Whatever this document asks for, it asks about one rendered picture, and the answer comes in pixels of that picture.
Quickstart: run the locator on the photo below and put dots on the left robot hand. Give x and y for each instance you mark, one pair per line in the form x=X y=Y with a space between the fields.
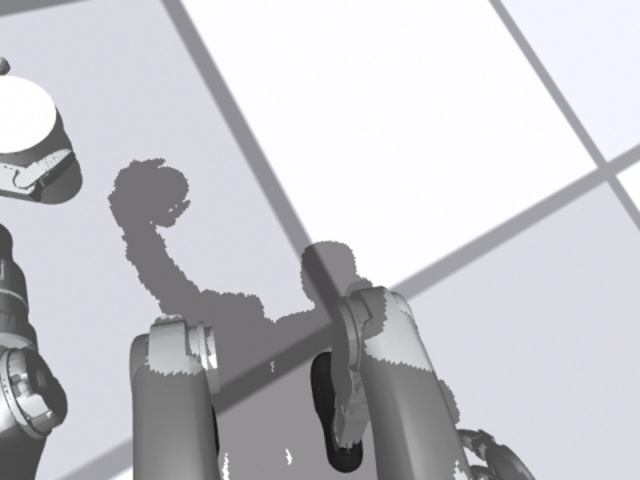
x=28 y=183

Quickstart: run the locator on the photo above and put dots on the right robot hand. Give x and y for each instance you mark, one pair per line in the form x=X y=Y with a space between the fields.
x=502 y=462

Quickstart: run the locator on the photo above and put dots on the cup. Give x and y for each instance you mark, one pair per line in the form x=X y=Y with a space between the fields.
x=31 y=128

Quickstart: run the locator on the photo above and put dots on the left robot arm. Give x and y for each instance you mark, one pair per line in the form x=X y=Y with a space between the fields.
x=32 y=401

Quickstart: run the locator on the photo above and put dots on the right robot foot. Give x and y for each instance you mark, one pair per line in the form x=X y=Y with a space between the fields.
x=341 y=459

